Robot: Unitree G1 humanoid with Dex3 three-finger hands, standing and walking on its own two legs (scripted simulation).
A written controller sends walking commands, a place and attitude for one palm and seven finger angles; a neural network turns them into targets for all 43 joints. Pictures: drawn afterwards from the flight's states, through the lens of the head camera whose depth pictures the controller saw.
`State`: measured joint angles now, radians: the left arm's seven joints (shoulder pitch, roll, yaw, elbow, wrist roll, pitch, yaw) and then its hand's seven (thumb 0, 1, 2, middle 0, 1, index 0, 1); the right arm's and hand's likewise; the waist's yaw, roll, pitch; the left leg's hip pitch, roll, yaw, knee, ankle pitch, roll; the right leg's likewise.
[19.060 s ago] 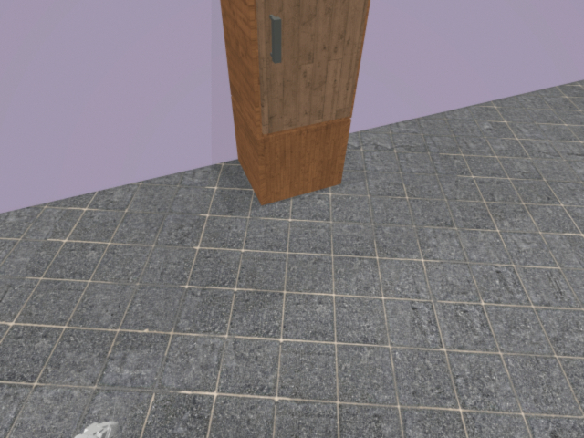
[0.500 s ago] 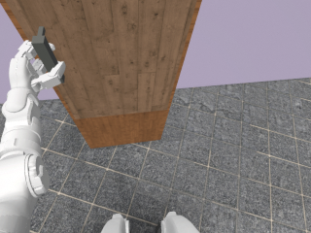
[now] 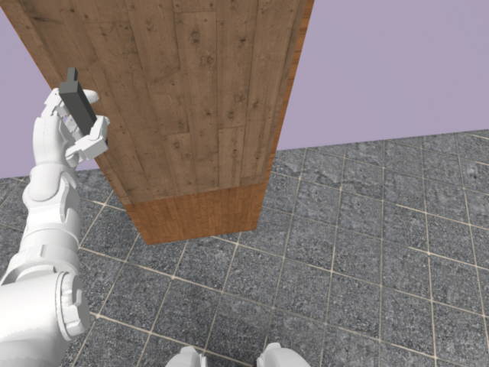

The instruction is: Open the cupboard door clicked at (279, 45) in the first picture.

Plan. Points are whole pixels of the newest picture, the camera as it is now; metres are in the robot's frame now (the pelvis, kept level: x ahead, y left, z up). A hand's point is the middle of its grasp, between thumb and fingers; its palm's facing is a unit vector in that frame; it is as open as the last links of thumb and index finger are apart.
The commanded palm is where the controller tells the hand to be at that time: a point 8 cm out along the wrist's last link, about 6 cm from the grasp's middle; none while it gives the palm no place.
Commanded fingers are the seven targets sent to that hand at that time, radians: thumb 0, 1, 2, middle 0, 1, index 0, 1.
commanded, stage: pull the door open along its arc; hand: left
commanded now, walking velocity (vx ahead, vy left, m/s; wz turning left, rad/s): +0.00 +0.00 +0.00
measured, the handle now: (87, 111) +0.52 +0.24 +0.08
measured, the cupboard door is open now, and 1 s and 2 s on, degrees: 3 41 44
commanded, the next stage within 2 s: open thumb and fingers to let go in 0.64 s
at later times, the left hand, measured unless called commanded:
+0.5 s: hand (161, 229) +0.30 +0.10 +0.09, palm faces +0.39 -0.92 +0.07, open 6.9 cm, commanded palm +0.24 +0.18 +0.08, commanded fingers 0.00 0.90 0.90 -0.40 -1.35 -0.40 -1.35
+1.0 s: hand (189, 239) +0.29 +0.07 +0.08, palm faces +0.52 -0.85 -0.03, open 7.5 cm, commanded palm +0.24 +0.10 +0.08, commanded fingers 0.00 -0.08 0.48 -0.33 -1.25 -0.33 -1.25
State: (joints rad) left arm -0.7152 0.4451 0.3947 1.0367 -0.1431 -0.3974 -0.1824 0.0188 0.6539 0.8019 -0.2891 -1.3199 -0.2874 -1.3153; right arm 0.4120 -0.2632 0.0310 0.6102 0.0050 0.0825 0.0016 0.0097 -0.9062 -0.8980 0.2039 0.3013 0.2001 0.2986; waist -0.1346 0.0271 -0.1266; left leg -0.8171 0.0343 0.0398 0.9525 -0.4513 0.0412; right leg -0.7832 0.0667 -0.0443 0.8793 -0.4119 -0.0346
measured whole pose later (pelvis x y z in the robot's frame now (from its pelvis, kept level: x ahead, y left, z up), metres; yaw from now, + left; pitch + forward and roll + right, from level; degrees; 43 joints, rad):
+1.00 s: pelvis +0.00 -0.07 +0.01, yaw +6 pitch +8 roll +2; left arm 0.11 -0.08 -0.13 0.08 0.04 -0.16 0.56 0.01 0.46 0.72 -0.34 -1.28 -0.34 -1.30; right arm 0.21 -0.21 0.01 0.58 -0.06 0.06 -0.02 0.02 -0.91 -0.90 0.20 0.30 0.20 0.30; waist 0.00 0.03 -0.12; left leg -0.57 0.00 -0.04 0.82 -0.40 -0.03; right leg -0.55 0.04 -0.12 0.85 -0.45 -0.11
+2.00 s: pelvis -0.02 -0.01 +0.01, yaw +4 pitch +6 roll -1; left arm 0.12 0.03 -0.24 0.07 -0.07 -0.23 0.14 -0.01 -0.50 0.30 -0.17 -0.34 -0.19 -0.36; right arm 0.24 -0.22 0.05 0.51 0.00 -0.04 -0.01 0.02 -0.91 -0.90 0.20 0.30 0.20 0.30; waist 0.00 0.04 -0.08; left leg -0.60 -0.02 0.01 0.90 -0.41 0.04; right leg -0.57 0.01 -0.07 0.89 -0.42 -0.04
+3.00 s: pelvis +0.00 -0.03 -0.01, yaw +5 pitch +11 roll -1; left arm 0.60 0.18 0.04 -0.27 -0.24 -0.32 -0.15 -0.01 -0.50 0.30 -0.15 -0.30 -0.15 -0.30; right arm 0.26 -0.23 0.02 0.43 0.02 -0.09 -0.05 0.02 -0.91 -0.90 0.20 0.30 0.20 0.30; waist 0.02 0.05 -0.14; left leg -0.72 0.00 -0.03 1.03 -0.50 0.00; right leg -0.67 0.04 -0.11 0.99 -0.50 -0.07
